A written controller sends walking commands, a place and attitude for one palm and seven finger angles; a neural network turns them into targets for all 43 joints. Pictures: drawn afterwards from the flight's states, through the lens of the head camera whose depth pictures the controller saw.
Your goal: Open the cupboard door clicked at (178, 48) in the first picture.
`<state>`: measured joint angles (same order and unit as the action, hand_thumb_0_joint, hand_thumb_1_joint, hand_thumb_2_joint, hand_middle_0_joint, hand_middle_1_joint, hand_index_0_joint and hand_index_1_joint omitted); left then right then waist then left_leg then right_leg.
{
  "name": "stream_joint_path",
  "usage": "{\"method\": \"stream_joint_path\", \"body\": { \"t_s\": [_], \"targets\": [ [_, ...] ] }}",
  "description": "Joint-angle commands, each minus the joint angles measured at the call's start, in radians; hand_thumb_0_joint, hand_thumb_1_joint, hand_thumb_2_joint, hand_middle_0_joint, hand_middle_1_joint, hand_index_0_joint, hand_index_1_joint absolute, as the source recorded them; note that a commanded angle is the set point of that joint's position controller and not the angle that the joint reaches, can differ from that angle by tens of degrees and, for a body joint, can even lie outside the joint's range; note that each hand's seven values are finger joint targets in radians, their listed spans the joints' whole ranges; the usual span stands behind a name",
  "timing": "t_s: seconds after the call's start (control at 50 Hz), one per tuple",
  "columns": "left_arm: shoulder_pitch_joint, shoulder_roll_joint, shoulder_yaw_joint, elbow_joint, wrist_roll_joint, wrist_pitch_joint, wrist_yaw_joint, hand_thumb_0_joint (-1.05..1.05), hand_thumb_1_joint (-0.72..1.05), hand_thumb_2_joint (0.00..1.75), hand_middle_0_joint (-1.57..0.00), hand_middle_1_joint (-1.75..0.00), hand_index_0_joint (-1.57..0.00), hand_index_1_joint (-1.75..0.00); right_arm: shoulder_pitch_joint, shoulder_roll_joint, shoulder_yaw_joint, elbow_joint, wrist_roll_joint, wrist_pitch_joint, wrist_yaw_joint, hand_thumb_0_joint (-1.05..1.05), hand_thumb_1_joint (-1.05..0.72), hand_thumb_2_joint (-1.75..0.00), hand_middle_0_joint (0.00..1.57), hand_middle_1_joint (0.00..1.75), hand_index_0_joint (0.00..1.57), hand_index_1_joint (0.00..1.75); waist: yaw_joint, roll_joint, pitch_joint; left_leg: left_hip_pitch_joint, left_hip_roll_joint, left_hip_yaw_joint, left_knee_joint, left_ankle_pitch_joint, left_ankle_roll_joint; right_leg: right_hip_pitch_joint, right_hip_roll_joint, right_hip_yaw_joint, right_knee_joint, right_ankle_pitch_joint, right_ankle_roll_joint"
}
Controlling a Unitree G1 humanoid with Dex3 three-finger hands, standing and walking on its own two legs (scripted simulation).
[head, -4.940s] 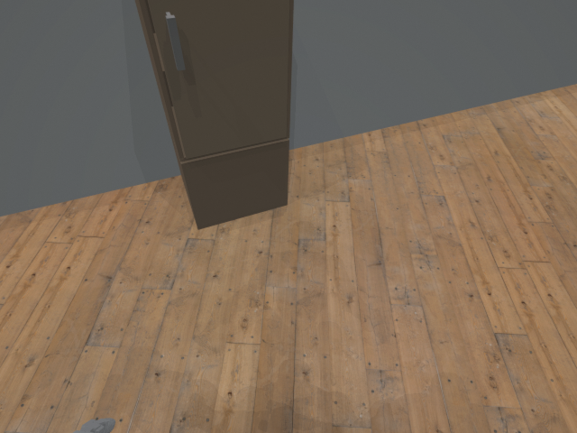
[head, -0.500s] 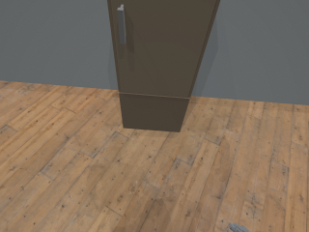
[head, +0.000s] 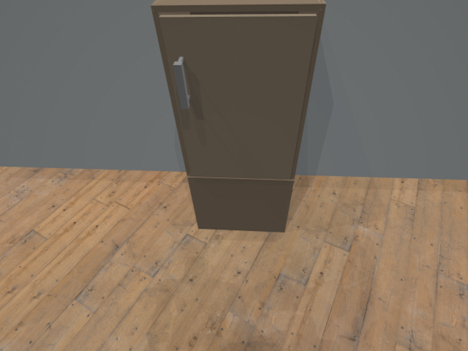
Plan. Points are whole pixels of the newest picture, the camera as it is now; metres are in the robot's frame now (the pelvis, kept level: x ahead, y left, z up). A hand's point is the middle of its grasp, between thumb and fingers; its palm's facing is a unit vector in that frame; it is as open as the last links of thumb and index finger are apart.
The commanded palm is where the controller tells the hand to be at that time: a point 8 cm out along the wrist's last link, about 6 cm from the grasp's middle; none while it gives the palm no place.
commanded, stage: take the last steps up to it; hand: left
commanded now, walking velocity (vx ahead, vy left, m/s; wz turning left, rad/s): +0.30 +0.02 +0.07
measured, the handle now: (183, 83) +0.80 +0.20 +0.07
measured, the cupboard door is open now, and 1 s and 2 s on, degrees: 0 0 0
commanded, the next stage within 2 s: come to a stop and stand still in 0.54 s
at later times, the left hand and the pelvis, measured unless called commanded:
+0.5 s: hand out of the picture +0.14 +0.25 -0.18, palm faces +0.08 -0.98 -0.16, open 7.4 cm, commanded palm none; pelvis +0.17 +0.08 +0.00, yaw +0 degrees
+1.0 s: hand (153, 266) +0.34 +0.23 -0.17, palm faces +0.06 -0.97 -0.22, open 7.2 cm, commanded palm none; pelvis +0.25 +0.05 -0.01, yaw +2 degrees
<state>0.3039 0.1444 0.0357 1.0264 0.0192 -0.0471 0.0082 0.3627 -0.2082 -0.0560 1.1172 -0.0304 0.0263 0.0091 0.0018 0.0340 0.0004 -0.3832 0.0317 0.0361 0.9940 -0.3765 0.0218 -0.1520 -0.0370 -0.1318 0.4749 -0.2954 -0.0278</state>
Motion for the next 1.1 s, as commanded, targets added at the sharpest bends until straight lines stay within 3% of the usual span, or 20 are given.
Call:
{"method": "stream_joint_path", "body": {
  "t_s": [0.0, 0.22, 0.24, 0.28, 0.3, 0.32, 0.34, 0.4, 0.48, 0.62, 0.68, 0.7, 0.72, 0.74, 0.76, 0.78, 0.8, 0.92, 1.04, 1.08],
  "targets": [
    [0.087, 0.117, 0.018, 0.006, 0.0, -0.026, 0.01, 0.0, 0.9, 0.9, -0.2, -0.3, -0.2, -0.3, -0.073, -0.012, -0.013, -0.091, 0.002, -0.037, 0.013, 0.0, -0.9, -0.9, 0.2, 0.3, 0.2, 0.3, 0.003, -0.125, 0.143, -0.232, 0.072, -0.013, 0.072, 0.146, -0.033, 0.011, -0.251, 0.194, -0.338, 0.009, -0.064],
    [0.167, 0.145, 0.027, 0.084, 0.011, -0.03, 0.016, 0.0, 0.9, 0.9, -0.2, -0.3, -0.2, -0.3, -0.221, 0.017, -0.004, -0.149, 0.013, -0.061, 0.03, 0.0, -0.9, -0.9, 0.2, 0.3, 0.2, 0.3, 0.029, -0.179, 0.137, -0.108, 0.06, 0.074, -0.316, 0.156, -0.014, 0.072, -0.256, 0.098, -0.249, 0.254, -0.089],
    [0.169, 0.148, 0.03, 0.086, 0.012, -0.026, 0.016, 0.0, 0.9, 0.9, -0.2, -0.3, -0.2, -0.3, -0.201, 0.008, -0.007, -0.145, 0.012, -0.067, 0.027, 0.0, -0.9, -0.9, 0.2, 0.3, 0.2, 0.3, 0.02, -0.17, 0.123, -0.035, 0.05, 0.081, -0.353, 0.148, -0.002, 0.054, -0.258, 0.101, -0.208, 0.263, -0.089],
    [0.147, 0.137, 0.032, 0.083, 0.005, -0.02, 0.014, 0.0, 0.9, 0.9, -0.2, -0.3, -0.2, -0.3, -0.007, -0.037, -0.019, -0.08, 0.003, -0.081, 0.012, 0.0, -0.9, -0.9, 0.2, 0.3, 0.2, 0.3, -0.071, -0.079, 0.027, 0.249, 0.004, 0.095, -0.479, 0.199, 0.009, -0.014, -0.186, 0.023, 0.064, 0.36, -0.053],
    [0.186, 0.095, 0.027, 0.079, -0.003, -0.017, 0.009, 0.0, 0.9, 0.9, -0.2, -0.3, -0.2, -0.3, 0.135, -0.128, -0.039, -0.047, -0.007, -0.09, -0.003, 0.0, -0.9, -0.9, 0.2, 0.3, 0.2, 0.3, -0.111, 0.108, -0.099, 0.456, 0.151, -0.089, -0.54, 0.213, 0.048, -0.129, -0.097, -0.029, 0.322, 0.185, -0.011],
    [0.221, 0.044, 0.014, 0.059, -0.012, -0.014, 0.001, 0.0, 0.9, 0.9, -0.2, -0.3, -0.2, -0.3, 0.209, -0.221, -0.059, -0.03, -0.002, -0.09, -0.017, 0.0, -0.9, -0.9, 0.2, 0.3, 0.2, 0.3, -0.109, 0.343, -0.178, 0.612, 0.375, -0.424, -0.658, 0.275, 0.128, -0.365, 0.025, -0.028, 0.608, -0.284, 0.024],
    [0.154, 0.071, 0.017, 0.028, -0.006, -0.009, 0.005, 0.0, 0.9, 0.9, -0.2, -0.3, -0.2, -0.3, 0.205, -0.228, -0.055, -0.033, 0.011, -0.076, -0.026, 0.0, -0.9, -0.9, 0.2, 0.3, 0.2, 0.3, -0.113, 0.246, -0.144, 0.558, 0.408, -0.46, -0.712, 0.231, 0.159, -0.413, -0.003, 0.084, 0.734, -0.299, -0.001],
    [0.06, 0.053, 0.024, 0.039, 0.002, -0.003, -0.007, 0.0, 0.9, 0.9, -0.2, -0.3, -0.2, -0.3, -0.013, -0.078, -0.017, -0.081, 0.007, -0.091, -0.032, 0.0, -0.9, -0.9, 0.2, 0.3, 0.2, 0.3, -0.045, 0.062, 0.045, 0.247, 0.327, -0.25, -0.768, 0.219, 0.146, -0.421, -0.094, 0.122, 0.785, -0.087, 0.004],
    [0.11, 0.017, 0.023, 0.048, 0.007, 0.026, -0.009, 0.0, 0.9, 0.9, -0.2, -0.3, -0.2, -0.3, -0.05, -0.031, -0.003, -0.08, 0.009, -0.11, -0.037, 0.0, -0.9, -0.9, 0.2, 0.3, 0.2, 0.3, 0.017, 0.056, 0.033, 0.176, 0.27, -0.062, -0.778, 0.441, 0.139, -0.328, -0.098, 0.101, 0.623, -0.024, 0.033],
    [-0.048, 0.038, 0.019, -0.028, 0.007, 0.037, -0.014, 0.0, 0.9, 0.9, -0.2, -0.3, -0.2, -0.3, -0.038, -0.065, -0.009, -0.07, 0.002, -0.089, -0.032, 0.0, -0.9, -0.9, 0.2, 0.3, 0.2, 0.3, -0.006, 0.082, 0.082, 0.212, 0.254, -0.029, -0.765, 0.415, 0.157, -0.29, -0.066, 0.052, 0.277, 0.022, 0.037],
    [-0.016, 0.037, 0.013, -0.01, 0.004, 0.03, -0.001, 0.0, 0.9, 0.9, -0.2, -0.3, -0.2, -0.3, -0.062, -0.055, 0.001, -0.058, 0.004, -0.076, -0.041, 0.0, -0.9, -0.9, 0.2, 0.3, 0.2, 0.3, 0.025, 0.044, 0.058, 0.188, 0.212, 0.017, -0.62, 0.578, 0.095, -0.109, -0.035, 0.039, 0.076, 0.149, 0.041],
    [0.028, 0.062, 0.013, 0.007, 0.003, 0.022, 0.005, 0.0, 0.9, 0.9, -0.2, -0.3, -0.2, -0.3, -0.06, -0.045, 0.005, -0.053, 0.009, -0.074, -0.04, 0.0, -0.9, -0.9, 0.2, 0.3, 0.2, 0.3, 0.046, -0.007, 0.026, 0.185, 0.169, 0.042, -0.556, 0.531, 0.052, -0.025, -0.042, 0.045, -0.035, 0.292, 0.047],
    [0.056, 0.121, 0.019, 0.018, 0.005, 0.013, 0.014, 0.0, 0.9, 0.9, -0.2, -0.3, -0.2, -0.3, -0.034, -0.017, 0.01, -0.048, 0.018, -0.072, -0.039, 0.0, -0.9, -0.9, 0.2, 0.3, 0.2, 0.3, 0.044, -0.099, -0.023, 0.127, 0.118, 0.058, -0.491, 0.372, 0.004, 0.087, -0.119, 0.148, -0.045, 0.567, 0.031],
    [0.036, 0.175, 0.02, 0.014, 0.003, 0.008, 0.022, 0.0, 0.9, 0.9, -0.2, -0.3, -0.2, -0.3, 0.003, 0.016, 0.014, -0.044, 0.029, -0.062, -0.034, 0.0, -0.9, -0.9, 0.2, 0.3, 0.2, 0.3, 0.015, -0.203, -0.048, 0.056, 0.06, 0.067, -0.442, 0.097, -0.033, 0.142, -0.261, 0.278, -0.024, 0.865, -0.041],
    [0.03, 0.205, 0.021, 0.009, -0.003, 0.013, 0.022, 0.0, 0.9, 0.9, -0.2, -0.3, -0.2, -0.3, 0.034, 0.013, 0.008, -0.037, 0.033, -0.047, -0.037, 0.0, -0.9, -0.9, 0.2, 0.3, 0.2, 0.3, 0.003, -0.18, -0.062, 0.082, 0.024, 0.067, -0.392, -0.095, -0.045, 0.117, -0.339, 0.275, -0.025, 1.008, -0.115],
    [0.016, 0.207, 0.023, 0.003, -0.003, 0.019, 0.027, 0.0, 0.9, 0.9, -0.2, -0.3, -0.2, -0.3, 0.023, 0.024, 0.003, -0.035, 0.034, -0.031, -0.042, 0.0, -0.9, -0.9, 0.2, 0.3, 0.2, 0.3, 0.008, -0.171, -0.068, 0.093, 0.019, 0.059, -0.301, -0.166, -0.05, 0.098, -0.349, 0.27, -0.034, 1.062, -0.155],
    [0.001, 0.21, 0.033, 0.003, -0.002, 0.019, 0.034, 0.0, 0.9, 0.9, -0.2, -0.3, -0.2, -0.3, 0.018, 0.016, 0.001, -0.036, 0.033, -0.017, -0.045, 0.0, -0.9, -0.9, 0.2, 0.3, 0.2, 0.3, 0.014, -0.265, -0.103, 0.071, 0.022, 0.044, -0.206, -0.211, -0.055, 0.116, -0.344, 0.285, -0.038, 1.077, -0.18],
    [-0.105, 0.197, 0.055, -0.056, 0.011, 0.054, 0.049, 0.0, 0.9, 0.9, -0.2, -0.3, -0.2, -0.3, -0.052, 0.015, -0.014, -0.068, 0.028, 0.018, -0.039, 0.0, -0.9, -0.9, 0.2, 0.3, 0.2, 0.3, 0.018, -0.136, -0.077, 0.015, -0.001, -0.031, 0.003, -0.162, -0.062, -0.001, -0.328, 0.234, -0.086, 0.785, -0.188],
    [-0.152, 0.198, 0.061, -0.08, 0.019, 0.066, 0.042, 0.0, 0.9, 0.9, -0.2, -0.3, -0.2, -0.3, -0.012, 0.018, -0.013, -0.094, 0.022, 0.008, -0.026, 0.0, -0.9, -0.9, 0.2, 0.3, 0.2, 0.3, -0.009, -0.203, -0.085, 0.126, -0.002, 0.006, -0.292, -0.026, -0.056, -0.095, -0.267, 0.224, -0.112, 0.314, -0.131],
    [-0.164, 0.182, 0.057, -0.085, 0.006, 0.078, 0.035, 0.0, 0.9, 0.9, -0.2, -0.3, -0.2, -0.3, 0.052, 0.001, -0.008, -0.079, 0.019, -0.005, -0.026, 0.0, -0.9, -0.9, 0.2, 0.3, 0.2, 0.3, -0.04, -0.154, -0.079, 0.267, -0.004, 0.017, -0.534, 0.139, -0.048, -0.188, -0.204, 0.179, -0.032, 0.107, -0.06]
  ]
}}
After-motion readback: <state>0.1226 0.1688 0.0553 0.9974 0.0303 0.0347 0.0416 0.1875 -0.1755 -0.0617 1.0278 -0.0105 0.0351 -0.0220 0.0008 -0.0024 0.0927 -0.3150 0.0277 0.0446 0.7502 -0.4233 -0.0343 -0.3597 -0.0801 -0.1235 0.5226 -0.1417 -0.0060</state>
